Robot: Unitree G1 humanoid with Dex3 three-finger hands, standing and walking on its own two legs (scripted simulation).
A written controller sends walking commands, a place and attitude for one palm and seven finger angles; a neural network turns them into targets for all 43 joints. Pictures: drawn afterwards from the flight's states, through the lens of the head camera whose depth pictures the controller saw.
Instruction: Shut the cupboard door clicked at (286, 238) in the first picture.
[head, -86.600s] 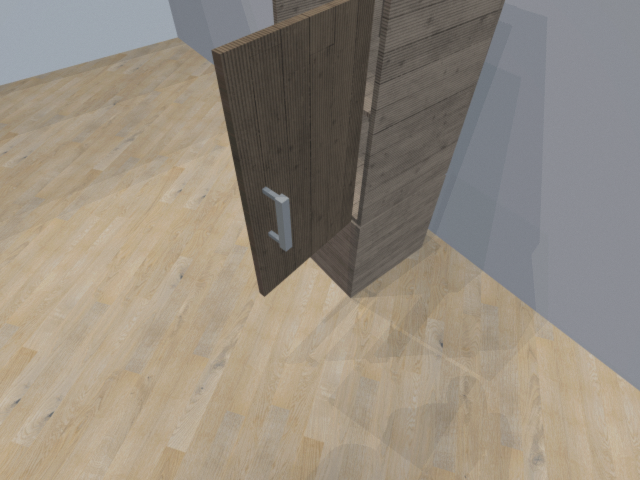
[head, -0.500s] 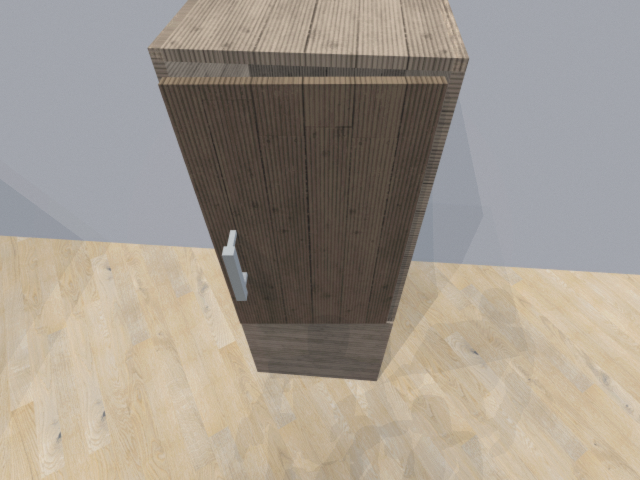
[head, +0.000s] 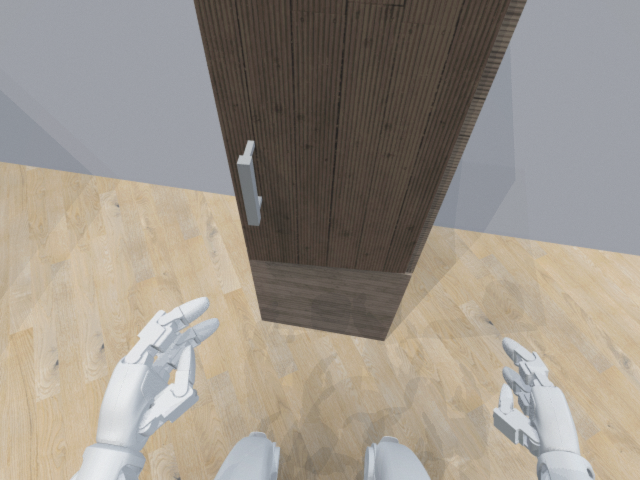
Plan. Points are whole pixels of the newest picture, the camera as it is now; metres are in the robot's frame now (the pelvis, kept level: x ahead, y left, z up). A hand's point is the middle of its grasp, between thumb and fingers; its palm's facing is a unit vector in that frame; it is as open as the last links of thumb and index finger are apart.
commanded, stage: raise the hand and make a fist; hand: left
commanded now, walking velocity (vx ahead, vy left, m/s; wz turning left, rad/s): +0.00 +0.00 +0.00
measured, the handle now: (252, 185) +0.54 +0.16 +0.02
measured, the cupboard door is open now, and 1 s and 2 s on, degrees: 5 5 5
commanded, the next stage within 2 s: bring the fist close to the handle in 1.56 s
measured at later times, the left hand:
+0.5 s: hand (156, 390) +0.21 +0.20 +0.03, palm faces +0.01 -1.00 -0.04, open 4.1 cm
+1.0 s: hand (155, 373) +0.23 +0.21 +0.02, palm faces -0.01 -1.00 -0.03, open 3.1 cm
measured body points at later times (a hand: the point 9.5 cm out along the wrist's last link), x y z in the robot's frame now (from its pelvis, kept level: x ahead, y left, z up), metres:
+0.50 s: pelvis -0.01 +0.03 -0.02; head +0.06 +0.04 +0.42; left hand +0.20 +0.25 +0.03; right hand +0.15 -0.20 -0.10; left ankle +0.03 +0.14 -0.64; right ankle +0.05 -0.11 -0.64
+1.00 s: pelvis +0.01 +0.02 -0.02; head +0.09 +0.04 +0.42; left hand +0.22 +0.26 +0.03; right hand +0.22 -0.19 -0.09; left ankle +0.03 +0.14 -0.64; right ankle +0.05 -0.11 -0.64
